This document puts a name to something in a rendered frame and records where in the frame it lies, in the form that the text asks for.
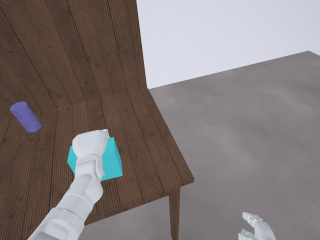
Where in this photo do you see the table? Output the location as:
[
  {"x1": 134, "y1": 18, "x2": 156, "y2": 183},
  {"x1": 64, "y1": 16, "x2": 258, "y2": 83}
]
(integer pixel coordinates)
[{"x1": 0, "y1": 0, "x2": 194, "y2": 240}]

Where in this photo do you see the robot left hand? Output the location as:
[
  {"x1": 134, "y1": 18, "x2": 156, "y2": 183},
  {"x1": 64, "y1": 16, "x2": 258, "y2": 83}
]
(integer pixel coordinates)
[{"x1": 72, "y1": 129, "x2": 110, "y2": 176}]

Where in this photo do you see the sponge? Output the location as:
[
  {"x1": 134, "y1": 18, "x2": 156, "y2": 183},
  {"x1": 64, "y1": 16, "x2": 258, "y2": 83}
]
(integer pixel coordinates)
[{"x1": 67, "y1": 137, "x2": 123, "y2": 181}]

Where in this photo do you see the left robot forearm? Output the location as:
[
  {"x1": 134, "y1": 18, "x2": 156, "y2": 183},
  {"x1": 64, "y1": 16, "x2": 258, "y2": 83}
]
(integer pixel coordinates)
[{"x1": 27, "y1": 153, "x2": 103, "y2": 240}]

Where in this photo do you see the robot right hand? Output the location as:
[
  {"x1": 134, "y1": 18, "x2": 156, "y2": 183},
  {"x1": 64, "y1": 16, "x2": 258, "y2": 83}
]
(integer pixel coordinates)
[{"x1": 238, "y1": 212, "x2": 276, "y2": 240}]

